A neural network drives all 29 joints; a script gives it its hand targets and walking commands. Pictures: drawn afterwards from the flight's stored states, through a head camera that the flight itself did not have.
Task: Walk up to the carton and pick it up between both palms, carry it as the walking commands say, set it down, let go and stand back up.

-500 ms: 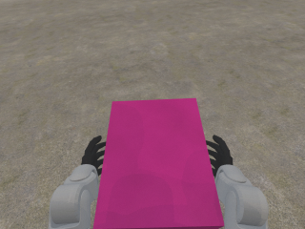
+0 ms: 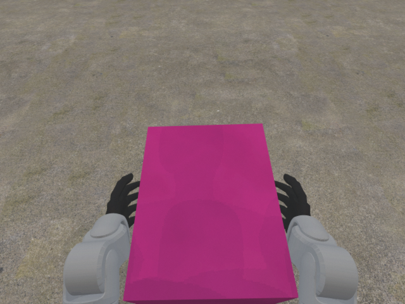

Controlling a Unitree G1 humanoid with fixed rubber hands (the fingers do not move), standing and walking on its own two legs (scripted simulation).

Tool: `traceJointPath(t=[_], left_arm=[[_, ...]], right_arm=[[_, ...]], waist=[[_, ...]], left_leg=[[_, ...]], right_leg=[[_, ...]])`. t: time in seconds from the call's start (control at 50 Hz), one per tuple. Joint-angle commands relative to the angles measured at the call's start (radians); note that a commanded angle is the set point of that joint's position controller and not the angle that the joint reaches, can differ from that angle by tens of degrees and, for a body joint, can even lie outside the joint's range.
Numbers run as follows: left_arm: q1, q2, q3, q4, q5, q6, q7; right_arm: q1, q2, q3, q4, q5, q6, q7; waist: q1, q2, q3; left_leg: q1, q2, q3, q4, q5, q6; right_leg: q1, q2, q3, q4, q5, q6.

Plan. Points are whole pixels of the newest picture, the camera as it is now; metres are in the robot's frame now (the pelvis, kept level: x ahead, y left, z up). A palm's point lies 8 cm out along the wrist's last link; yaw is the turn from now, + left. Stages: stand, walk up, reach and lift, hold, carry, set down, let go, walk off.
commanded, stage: carry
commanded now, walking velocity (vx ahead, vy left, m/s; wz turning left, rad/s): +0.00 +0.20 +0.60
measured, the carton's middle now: (207, 225) +0.27 -0.01 +0.00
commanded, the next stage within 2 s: none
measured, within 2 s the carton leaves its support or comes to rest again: neither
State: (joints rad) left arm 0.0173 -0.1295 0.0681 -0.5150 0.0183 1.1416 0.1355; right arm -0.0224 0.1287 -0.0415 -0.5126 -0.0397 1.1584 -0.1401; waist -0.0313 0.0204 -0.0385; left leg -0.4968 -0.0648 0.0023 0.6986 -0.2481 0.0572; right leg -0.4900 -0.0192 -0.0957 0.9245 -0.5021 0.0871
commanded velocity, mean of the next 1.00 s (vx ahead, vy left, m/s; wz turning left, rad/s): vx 0.00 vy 0.20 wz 0.60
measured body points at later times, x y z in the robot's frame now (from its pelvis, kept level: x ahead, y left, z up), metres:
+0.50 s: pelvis -0.05 +0.17 -0.01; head -0.04 +0.17 +0.44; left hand +0.15 +0.39 +0.07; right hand +0.25 +0.11 +0.08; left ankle -0.05 +0.31 -0.72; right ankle -0.01 -0.04 -0.69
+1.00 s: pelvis -0.13 +0.26 +0.03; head -0.12 +0.21 +0.47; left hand -0.01 +0.52 +0.13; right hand +0.17 +0.27 +0.11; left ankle -0.20 +0.43 -0.62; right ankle -0.05 +0.14 -0.71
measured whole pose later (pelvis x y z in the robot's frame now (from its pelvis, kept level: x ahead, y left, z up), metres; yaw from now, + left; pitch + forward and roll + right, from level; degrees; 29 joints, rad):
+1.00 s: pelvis -0.13 +0.26 +0.03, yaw +36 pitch +1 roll +5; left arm 0.03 -0.13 0.07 -0.52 0.03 1.15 0.13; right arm -0.05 0.13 -0.04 -0.53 -0.04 1.21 -0.15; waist -0.03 0.02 -0.05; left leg -0.62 0.01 0.01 1.10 -0.33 -0.04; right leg -0.28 -0.26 -0.20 0.56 -0.27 0.05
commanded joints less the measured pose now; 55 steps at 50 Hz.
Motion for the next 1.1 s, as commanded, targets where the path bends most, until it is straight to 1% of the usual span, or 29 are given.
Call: traceJointPath(t=[0.0,0.02,0.04,0.06,0.08,0.1,0.12,0.16,0.2,0.3,0.36,0.4,0.42,0.44,0.46,0.48,0.52,0.56,0.64,0.7,0.72,0.74,0.76,0.78,0.82,0.86,0.94,1.02,1.08], left_arm=[[-0.349,-0.797,-0.638,-0.127,-0.235,-0.001,-0.101],[-0.332,-0.775,-0.621,-0.097,-0.231,0.005,-0.104],[-0.336,-0.753,-0.599,-0.082,-0.219,0.007,-0.104],[-0.3,-0.746,-0.579,-0.049,-0.202,0.014,-0.103],[-0.314,-0.74,-0.573,-0.059,-0.202,0.018,-0.107],[-0.344,-0.723,-0.572,-0.074,-0.202,0.019,-0.106],[-0.372,-0.713,-0.578,-0.09,-0.206,0.02,-0.107],[-0.36,-0.702,-0.57,-0.104,-0.21,0.016,-0.108],[-0.349,-0.693,-0.556,-0.114,-0.214,0.015,-0.111],[-0.35,-0.717,-0.552,-0.109,-0.218,0.024,-0.109],[-0.375,-0.736,-0.577,-0.138,-0.222,0.025,-0.104],[-0.391,-0.742,-0.601,-0.146,-0.216,0.032,-0.094],[-0.402,-0.726,-0.61,-0.154,-0.215,0.035,-0.092],[-0.389,-0.721,-0.618,-0.143,-0.214,0.038,-0.086],[-0.363,-0.743,-0.63,-0.12,-0.228,0.038,-0.079],[-0.384,-0.785,-0.674,-0.148,-0.255,0.027,-0.087],[-0.457,-0.844,-0.712,-0.191,-0.275,0.006,-0.1],[-0.451,-0.882,-0.721,-0.221,-0.281,-0.017,-0.105],[-0.389,-0.857,-0.691,-0.191,-0.257,-0.024,-0.104],[-0.345,-0.818,-0.649,-0.142,-0.248,-0.01,-0.108],[-0.326,-0.805,-0.63,-0.119,-0.241,-0.004,-0.111],[-0.329,-0.779,-0.61,-0.099,-0.237,0.0,-0.113],[-0.307,-0.768,-0.586,-0.067,-0.223,-0.003,-0.113],[-0.294,-0.762,-0.577,-0.061,-0.21,0.008,-0.112],[-0.361,-0.729,-0.582,-0.095,-0.213,0.015,-0.112],[-0.367,-0.709,-0.579,-0.109,-0.218,0.014,-0.11],[-0.35,-0.694,-0.555,-0.126,-0.224,0.013,-0.114],[-0.372,-0.718,-0.559,-0.123,-0.227,0.022,-0.11],[-0.403,-0.739,-0.587,-0.147,-0.235,0.024,-0.106]], right_arm=[[-0.342,0.783,0.651,-0.148,0.281,-0.004,0.123],[-0.34,0.768,0.647,-0.129,0.266,0.004,0.115],[-0.338,0.77,0.649,-0.121,0.257,0.013,0.113],[-0.401,0.747,0.652,-0.146,0.259,0.017,0.111],[-0.42,0.756,0.655,-0.145,0.266,0.018,0.11],[-0.409,0.757,0.647,-0.122,0.26,0.022,0.107],[-0.387,0.763,0.644,-0.092,0.255,0.026,0.106],[-0.367,0.778,0.656,-0.08,0.265,0.03,0.1],[-0.415,0.787,0.683,-0.121,0.282,0.033,0.09],[-0.433,0.803,0.676,-0.133,0.289,0.052,0.086],[-0.43,0.801,0.651,-0.131,0.292,0.057,0.093],[-0.351,0.792,0.615,-0.07,0.281,0.059,0.095],[-0.351,0.786,0.607,-0.067,0.28,0.054,0.096],[-0.338,0.747,0.587,-0.054,0.271,0.05,0.095],[-0.299,0.744,0.566,-0.056,0.271,0.045,0.094],[-0.276,0.774,0.558,-0.073,0.271,0.033,0.102],[-0.317,0.848,0.582,-0.094,0.285,0.005,0.124],[-0.304,0.88,0.6,-0.115,0.296,-0.018,0.141],[-0.311,0.842,0.639,-0.158,0.288,-0.028,0.14],[-0.314,0.8,0.649,-0.157,0.274,-0.013,0.125],[-0.331,0.792,0.657,-0.15,0.272,-0.006,0.119],[-0.325,0.794,0.656,-0.132,0.26,0.005,0.114],[-0.369,0.771,0.663,-0.158,0.254,0.009,0.111],[-0.41,0.764,0.66,-0.169,0.261,0.011,0.11],[-0.392,0.764,0.641,-0.124,0.254,0.02,0.107],[-0.337,0.776,0.64,-0.073,0.255,0.028,0.104],[-0.403,0.808,0.684,-0.119,0.28,0.036,0.088],[-0.405,0.817,0.663,-0.109,0.279,0.052,0.088],[-0.414,0.81,0.635,-0.106,0.282,0.056,0.094]], waist=[[0.037,0.129,-0.283],[0.05,-0.001,-0.271],[0.045,-0.38,-0.255],[0.033,-0.33,-0.131],[0.026,-0.147,-0.08],[0.024,-0.062,-0.074],[0.018,-0.051,-0.097],[0.013,-0.167,-0.101],[0.017,-0.271,-0.101],[0.021,-0.336,-0.135],[0.026,-0.356,-0.172],[0.001,-0.176,-0.252],[0.001,0.081,-0.22],[0.025,0.35,-0.201],[0.039,0.366,-0.271],[0.029,0.326,-0.302],[0.026,0.232,-0.331],[0.02,0.246,-0.328],[0.016,0.178,-0.305],[0.027,0.151,-0.29],[0.045,0.085,-0.28],[0.043,-0.217,-0.257],[0.029,-0.469,-0.175],[0.025,-0.242,-0.089],[0.02,-0.036,-0.082],[0.012,-0.113,-0.101],[0.022,-0.309,-0.112],[0.022,-0.348,-0.145],[0.028,-0.339,-0.18]], left_leg=[[-0.004,0.138,-0.31,-0.377,0.176,0.023],[-0.161,0.067,-0.223,-0.261,-0.006,-0.043],[-0.291,-0.029,-0.064,0.149,-0.256,-0.081],[-0.306,0.061,-0.045,0.408,-0.257,-0.097],[-0.291,0.08,-0.083,0.524,-0.19,-0.095],[-0.273,0.095,-0.079,0.593,-0.127,-0.094],[-0.262,0.103,-0.055,0.61,-0.079,-0.095],[-0.261,0.097,0.003,0.527,-0.057,-0.108],[-0.261,0.092,0.051,0.477,-0.06,-0.116],[-0.083,0.118,0.121,0.213,-0.026,-0.098],[0.013,0.105,0.154,0.021,-0.049,-0.076],[0.214,0.038,0.129,-0.164,-0.044,-0.051],[0.265,0.115,-0.078,-0.275,0.2,-0.021],[0.35,0.347,-0.445,-0.261,0.721,0.056],[0.426,0.364,-0.477,-0.163,1.15,0.123],[0.437,0.309,-0.421,-0.126,1.201,0.134],[0.379,0.213,-0.301,-0.151,0.881,0.119],[0.299,0.188,-0.328,-0.219,0.63,0.123],[0.181,0.213,-0.401,-0.311,0.428,0.144],[0.054,0.15,-0.358,-0.38,0.226,0.057],[-0.097,0.099,-0.287,-0.33,0.105,-0.015],[-0.239,0.001,-0.134,-0.06,-0.127,-0.054],[-0.325,0.007,-0.018,0.301,-0.257,-0.088],[-0.283,0.078,-0.069,0.505,-0.207,-0.092],[-0.274,0.097,-0.06,0.627,-0.101,-0.095],[-0.271,0.101,-0.007,0.548,-0.059,-0.111],[-0.235,0.101,0.083,0.427,-0.06,-0.123],[-0.071,0.117,0.127,0.194,-0.016,-0.097],[0.012,0.096,0.16,0.002,-0.055,-0.074]], right_leg=[[0.4,0.006,-0.048,-0.418,0.114,-0.063],[0.585,-0.129,0.078,-0.571,0.108,-0.088],[0.569,-0.537,0.478,-0.638,0.141,-0.214],[0.347,-0.661,0.512,-0.705,0.249,-0.258],[0.264,-0.583,0.414,-0.698,0.255,-0.239],[0.233,-0.52,0.297,-0.671,0.285,-0.224],[0.26,-0.443,0.169,-0.624,0.324,-0.191],[0.342,-0.356,0.018,-0.545,0.556,-0.135],[0.378,-0.368,-0.006,-0.539,0.632,-0.125],[0.322,-0.392,-0.148,-0.503,0.531,-0.091],[0.335,-0.449,-0.157,-0.412,0.547,-0.067],[0.255,-0.401,-0.186,-0.159,0.444,-0.021],[0.092,-0.315,-0.179,0.04,0.057,0.012],[-0.182,-0.18,-0.144,0.27,-0.338,0.054],[-0.231,-0.138,-0.006,0.378,-0.39,0.04],[-0.215,-0.138,0.044,0.4,-0.321,0.029],[-0.172,-0.123,0.017,0.366,-0.143,0.017],[-0.093,-0.088,0.005,0.243,-0.072,0.007],[0.061,-0.03,0.008,0.005,0.004,-0.045],[0.306,0.015,-0.049,-0.312,0.07,-0.066],[0.51,-0.057,-0.011,-0.499,0.145,-0.081],[0.612,-0.324,0.262,-0.624,0.025,-0.129],[0.434,-0.669,0.539,-0.714,0.176,-0.244],[0.285,-0.609,0.442,-0.71,0.222,-0.247],[0.241,-0.49,0.221,-0.653,0.28,-0.211],[0.329,-0.377,0.038,-0.559,0.494,-0.151],[0.383,-0.389,-0.051,-0.552,0.613,-0.129],[0.332,-0.406,-0.167,-0.505,0.524,-0.085],[0.341,-0.465,-0.148,-0.421,0.532,-0.069]])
